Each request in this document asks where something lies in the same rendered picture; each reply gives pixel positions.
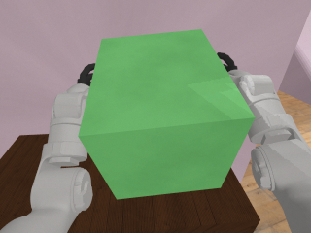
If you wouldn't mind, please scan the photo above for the right robot hand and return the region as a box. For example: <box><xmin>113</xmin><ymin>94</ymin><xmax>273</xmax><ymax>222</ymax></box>
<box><xmin>217</xmin><ymin>52</ymin><xmax>238</xmax><ymax>72</ymax></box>

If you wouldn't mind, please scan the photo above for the right robot forearm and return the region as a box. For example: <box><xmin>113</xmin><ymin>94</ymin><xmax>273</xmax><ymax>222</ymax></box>
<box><xmin>228</xmin><ymin>69</ymin><xmax>311</xmax><ymax>152</ymax></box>

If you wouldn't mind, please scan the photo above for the pedestal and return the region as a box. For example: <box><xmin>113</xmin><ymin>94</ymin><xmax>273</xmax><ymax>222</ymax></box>
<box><xmin>0</xmin><ymin>134</ymin><xmax>260</xmax><ymax>233</ymax></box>

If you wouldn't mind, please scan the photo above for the carton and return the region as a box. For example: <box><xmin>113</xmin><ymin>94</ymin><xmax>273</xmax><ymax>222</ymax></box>
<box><xmin>78</xmin><ymin>29</ymin><xmax>255</xmax><ymax>200</ymax></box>

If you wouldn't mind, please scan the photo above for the right robot upper arm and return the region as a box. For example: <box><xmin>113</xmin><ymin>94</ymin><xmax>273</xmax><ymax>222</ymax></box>
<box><xmin>251</xmin><ymin>139</ymin><xmax>311</xmax><ymax>233</ymax></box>

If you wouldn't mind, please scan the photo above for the left robot forearm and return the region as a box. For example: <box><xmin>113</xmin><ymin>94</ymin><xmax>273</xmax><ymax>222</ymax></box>
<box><xmin>30</xmin><ymin>83</ymin><xmax>90</xmax><ymax>208</ymax></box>

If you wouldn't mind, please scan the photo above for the left robot upper arm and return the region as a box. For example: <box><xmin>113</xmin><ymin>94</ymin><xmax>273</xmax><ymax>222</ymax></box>
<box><xmin>0</xmin><ymin>167</ymin><xmax>93</xmax><ymax>233</ymax></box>

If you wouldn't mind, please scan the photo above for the left robot hand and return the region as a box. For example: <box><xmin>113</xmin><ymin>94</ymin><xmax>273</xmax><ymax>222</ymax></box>
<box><xmin>77</xmin><ymin>63</ymin><xmax>95</xmax><ymax>86</ymax></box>

